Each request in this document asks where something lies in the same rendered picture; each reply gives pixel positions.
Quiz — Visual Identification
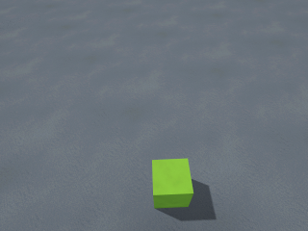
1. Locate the carton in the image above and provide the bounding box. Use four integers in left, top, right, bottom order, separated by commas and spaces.
152, 158, 193, 209

